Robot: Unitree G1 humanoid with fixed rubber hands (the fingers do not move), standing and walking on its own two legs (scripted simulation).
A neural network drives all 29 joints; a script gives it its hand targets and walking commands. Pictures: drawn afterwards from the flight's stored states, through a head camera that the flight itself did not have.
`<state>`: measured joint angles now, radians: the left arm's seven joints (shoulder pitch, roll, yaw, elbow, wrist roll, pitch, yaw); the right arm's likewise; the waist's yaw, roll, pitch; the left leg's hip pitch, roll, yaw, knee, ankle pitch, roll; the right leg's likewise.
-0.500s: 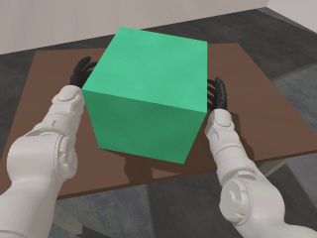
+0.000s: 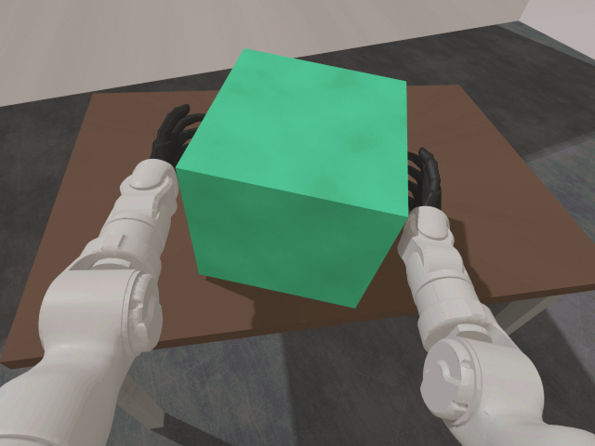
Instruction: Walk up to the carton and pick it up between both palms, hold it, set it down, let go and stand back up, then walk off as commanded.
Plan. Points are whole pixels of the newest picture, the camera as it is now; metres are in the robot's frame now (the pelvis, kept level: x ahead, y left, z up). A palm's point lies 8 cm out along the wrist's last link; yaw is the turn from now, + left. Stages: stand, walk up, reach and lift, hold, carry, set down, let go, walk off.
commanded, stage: reach and lift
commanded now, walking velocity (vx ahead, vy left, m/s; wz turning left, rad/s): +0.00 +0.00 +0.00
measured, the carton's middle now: (300, 179) +0.51 -0.01 +0.07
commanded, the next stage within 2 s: none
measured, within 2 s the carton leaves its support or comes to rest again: neither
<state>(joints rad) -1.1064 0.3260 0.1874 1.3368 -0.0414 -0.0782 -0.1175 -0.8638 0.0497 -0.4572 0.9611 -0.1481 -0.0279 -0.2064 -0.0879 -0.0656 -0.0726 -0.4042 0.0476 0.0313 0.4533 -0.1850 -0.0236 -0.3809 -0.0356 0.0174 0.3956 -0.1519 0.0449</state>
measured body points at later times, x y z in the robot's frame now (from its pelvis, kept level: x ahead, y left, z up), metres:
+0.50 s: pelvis -0.01 +0.00 +0.00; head -0.01 +0.03 +0.45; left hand +0.45 +0.18 +0.18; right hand +0.41 -0.17 +0.14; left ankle +0.02 +0.13 -0.74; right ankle +0.02 -0.15 -0.74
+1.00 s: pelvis -0.02 +0.00 +0.00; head -0.03 +0.02 +0.45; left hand +0.43 +0.19 +0.22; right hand +0.42 -0.17 +0.18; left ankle +0.02 +0.13 -0.74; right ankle +0.02 -0.15 -0.74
